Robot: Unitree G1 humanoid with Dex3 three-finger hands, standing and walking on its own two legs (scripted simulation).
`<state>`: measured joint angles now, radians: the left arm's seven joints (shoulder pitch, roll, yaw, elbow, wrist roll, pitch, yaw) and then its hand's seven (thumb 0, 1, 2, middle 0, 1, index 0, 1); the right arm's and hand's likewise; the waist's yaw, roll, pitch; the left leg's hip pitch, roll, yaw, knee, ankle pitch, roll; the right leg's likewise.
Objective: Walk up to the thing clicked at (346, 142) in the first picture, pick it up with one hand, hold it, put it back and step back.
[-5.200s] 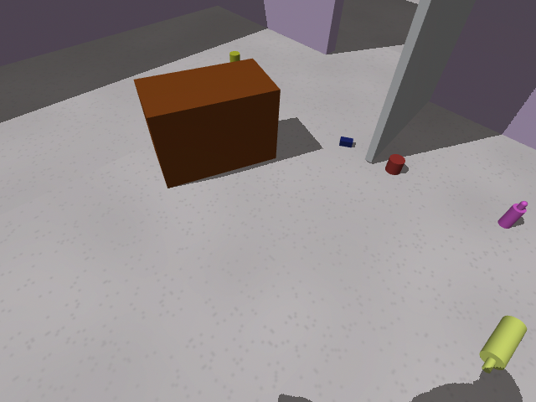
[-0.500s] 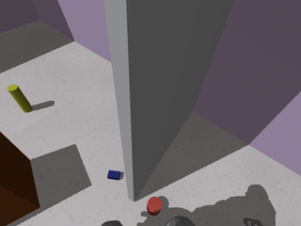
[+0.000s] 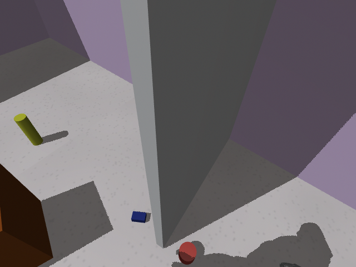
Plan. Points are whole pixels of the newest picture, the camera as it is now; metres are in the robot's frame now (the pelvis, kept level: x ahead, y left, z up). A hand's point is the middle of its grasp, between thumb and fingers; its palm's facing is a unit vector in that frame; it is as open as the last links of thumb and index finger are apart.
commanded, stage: walk up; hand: left
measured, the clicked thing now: (139, 217) +0.49 +0.19 -0.75
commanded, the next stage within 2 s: stand in 0.76 s
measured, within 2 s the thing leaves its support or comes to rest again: neither
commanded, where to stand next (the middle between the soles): +0.07 -0.01 m, yaw -1 degrees
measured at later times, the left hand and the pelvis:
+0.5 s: hand out of the picture +0.10 +0.24 -0.14, palm faces -0.04 -0.93 -0.35, open 7.4 cm; pelvis +0.01 -0.01 +0.01, yaw -1 degrees
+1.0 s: hand out of the picture +0.12 +0.24 -0.14, palm faces -0.06 -0.94 -0.33, open 7.4 cm; pelvis +0.01 -0.01 +0.01, yaw -1 degrees
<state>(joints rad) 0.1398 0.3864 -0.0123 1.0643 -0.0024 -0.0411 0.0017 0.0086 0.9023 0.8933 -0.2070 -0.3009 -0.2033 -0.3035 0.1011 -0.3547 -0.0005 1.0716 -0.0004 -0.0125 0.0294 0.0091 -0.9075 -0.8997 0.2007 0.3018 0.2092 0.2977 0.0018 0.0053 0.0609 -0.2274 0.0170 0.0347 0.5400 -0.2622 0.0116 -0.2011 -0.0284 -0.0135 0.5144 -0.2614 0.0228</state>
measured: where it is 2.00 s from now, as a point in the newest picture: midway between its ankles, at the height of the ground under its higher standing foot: outside the picture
